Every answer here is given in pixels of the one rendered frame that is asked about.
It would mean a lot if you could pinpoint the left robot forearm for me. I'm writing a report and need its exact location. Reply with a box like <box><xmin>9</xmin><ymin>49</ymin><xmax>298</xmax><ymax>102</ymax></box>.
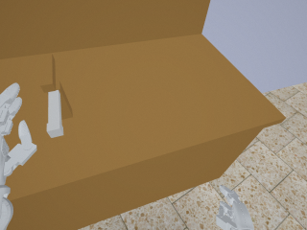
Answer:
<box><xmin>0</xmin><ymin>185</ymin><xmax>13</xmax><ymax>230</ymax></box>

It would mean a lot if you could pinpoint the counter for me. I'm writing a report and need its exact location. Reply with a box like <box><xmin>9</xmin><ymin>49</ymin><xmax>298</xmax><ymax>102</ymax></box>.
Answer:
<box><xmin>0</xmin><ymin>0</ymin><xmax>286</xmax><ymax>230</ymax></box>

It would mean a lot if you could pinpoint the left robot hand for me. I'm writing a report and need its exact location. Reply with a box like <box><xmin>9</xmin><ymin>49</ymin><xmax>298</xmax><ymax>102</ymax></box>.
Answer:
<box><xmin>0</xmin><ymin>82</ymin><xmax>37</xmax><ymax>185</ymax></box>

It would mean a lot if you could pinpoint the tap lever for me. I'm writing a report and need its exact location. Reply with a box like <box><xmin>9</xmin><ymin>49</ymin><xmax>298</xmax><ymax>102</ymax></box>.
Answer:
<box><xmin>46</xmin><ymin>90</ymin><xmax>64</xmax><ymax>138</ymax></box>

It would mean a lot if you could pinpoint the right robot hand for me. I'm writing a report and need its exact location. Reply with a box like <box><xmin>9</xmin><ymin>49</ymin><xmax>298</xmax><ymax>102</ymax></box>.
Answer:
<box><xmin>216</xmin><ymin>185</ymin><xmax>254</xmax><ymax>230</ymax></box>

